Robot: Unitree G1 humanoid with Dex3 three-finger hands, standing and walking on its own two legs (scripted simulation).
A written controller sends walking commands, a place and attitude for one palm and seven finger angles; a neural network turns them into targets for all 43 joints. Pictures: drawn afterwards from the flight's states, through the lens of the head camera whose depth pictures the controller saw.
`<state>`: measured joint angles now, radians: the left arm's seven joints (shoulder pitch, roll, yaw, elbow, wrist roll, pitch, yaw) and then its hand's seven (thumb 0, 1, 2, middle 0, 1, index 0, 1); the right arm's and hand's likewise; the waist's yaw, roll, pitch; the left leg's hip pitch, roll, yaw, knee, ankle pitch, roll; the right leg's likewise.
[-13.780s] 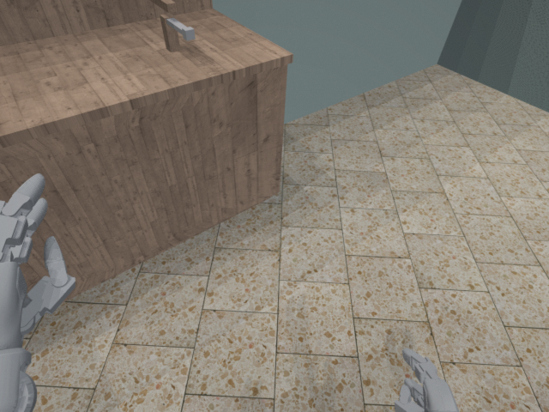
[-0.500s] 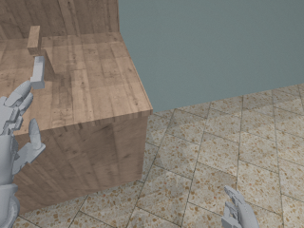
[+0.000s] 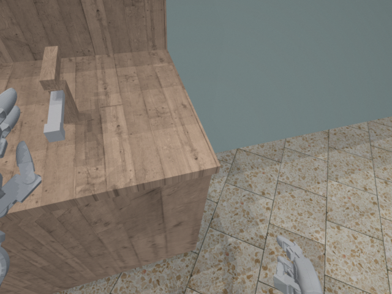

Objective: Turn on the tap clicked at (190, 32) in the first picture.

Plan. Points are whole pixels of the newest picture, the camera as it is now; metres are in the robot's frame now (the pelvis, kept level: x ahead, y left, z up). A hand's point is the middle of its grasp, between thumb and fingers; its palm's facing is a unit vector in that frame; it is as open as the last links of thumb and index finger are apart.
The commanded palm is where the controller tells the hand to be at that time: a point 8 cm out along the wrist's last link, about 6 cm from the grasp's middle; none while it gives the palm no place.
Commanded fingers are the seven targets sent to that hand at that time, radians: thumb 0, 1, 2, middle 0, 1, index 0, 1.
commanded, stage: shuffle to correct the standing spot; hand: left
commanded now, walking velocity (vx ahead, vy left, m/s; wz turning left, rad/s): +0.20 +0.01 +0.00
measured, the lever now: (54, 132) +0.37 +0.32 +0.11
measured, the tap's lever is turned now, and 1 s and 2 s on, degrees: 0 0 0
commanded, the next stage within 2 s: come to a stop and stand still in 0.16 s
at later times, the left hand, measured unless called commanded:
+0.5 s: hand (27, 129) +0.28 +0.27 +0.22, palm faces +0.33 -0.84 -0.44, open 7.5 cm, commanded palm +0.22 +0.32 +0.19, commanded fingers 0.00 0.90 0.90 -0.20 -0.30 -0.20 -0.30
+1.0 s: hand (52, 127) +0.32 +0.27 +0.19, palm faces +0.32 -0.85 -0.43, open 7.4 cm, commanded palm +0.26 +0.31 +0.19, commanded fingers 0.00 0.90 0.90 -0.20 -0.30 -0.20 -0.30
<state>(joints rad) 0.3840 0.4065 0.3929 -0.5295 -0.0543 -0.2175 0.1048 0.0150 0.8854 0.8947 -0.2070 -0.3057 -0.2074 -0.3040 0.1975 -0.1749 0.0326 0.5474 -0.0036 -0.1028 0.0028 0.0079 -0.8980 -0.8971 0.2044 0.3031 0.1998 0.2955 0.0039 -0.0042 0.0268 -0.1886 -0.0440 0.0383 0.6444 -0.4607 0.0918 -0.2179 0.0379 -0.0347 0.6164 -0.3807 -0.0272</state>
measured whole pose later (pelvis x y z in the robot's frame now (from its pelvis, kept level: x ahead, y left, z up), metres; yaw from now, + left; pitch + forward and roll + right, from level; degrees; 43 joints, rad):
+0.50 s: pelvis +0.05 +0.05 +0.01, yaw -3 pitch -2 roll -1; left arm 0.41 0.43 0.46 -0.64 -0.06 -0.25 0.09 0.01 0.89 0.90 -0.20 -0.31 -0.21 -0.30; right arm 0.18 -0.10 0.05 0.55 0.00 -0.10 0.05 0.01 -0.90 -0.90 0.20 0.30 0.20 0.30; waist -0.01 -0.01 0.12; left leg -0.35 0.03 0.04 0.58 -0.19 0.02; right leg -0.43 0.02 -0.04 0.87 -0.39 -0.01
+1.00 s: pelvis +0.08 +0.04 +0.02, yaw -3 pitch +0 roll -1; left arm 0.51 0.41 0.38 -0.55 -0.06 -0.17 0.16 0.01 0.88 0.89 -0.21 -0.31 -0.21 -0.30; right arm 0.15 -0.22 -0.01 0.54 0.01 -0.07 -0.07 0.01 -0.90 -0.90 0.20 0.30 0.19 0.29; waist -0.02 0.00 0.04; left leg -0.25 0.02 0.00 0.50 -0.24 0.00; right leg -0.22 0.04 -0.06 0.44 -0.22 -0.04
